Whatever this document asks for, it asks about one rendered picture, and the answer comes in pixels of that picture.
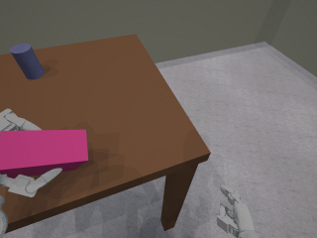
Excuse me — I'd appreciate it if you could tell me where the table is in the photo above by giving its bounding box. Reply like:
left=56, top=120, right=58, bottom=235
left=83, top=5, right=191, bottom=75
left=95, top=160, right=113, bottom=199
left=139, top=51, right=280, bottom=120
left=0, top=34, right=211, bottom=234

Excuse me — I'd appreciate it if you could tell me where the left robot hand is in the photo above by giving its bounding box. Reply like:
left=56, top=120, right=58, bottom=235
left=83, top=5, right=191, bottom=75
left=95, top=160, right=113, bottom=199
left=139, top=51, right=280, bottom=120
left=0, top=108, right=62, bottom=197

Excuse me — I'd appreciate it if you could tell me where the right robot hand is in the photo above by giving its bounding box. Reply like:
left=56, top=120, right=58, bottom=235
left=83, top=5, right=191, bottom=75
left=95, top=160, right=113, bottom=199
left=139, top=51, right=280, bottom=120
left=217, top=184, right=257, bottom=238

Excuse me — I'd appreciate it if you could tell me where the sponge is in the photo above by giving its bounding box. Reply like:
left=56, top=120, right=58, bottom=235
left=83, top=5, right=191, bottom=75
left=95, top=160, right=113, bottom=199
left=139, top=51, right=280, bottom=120
left=0, top=129, right=89, bottom=179

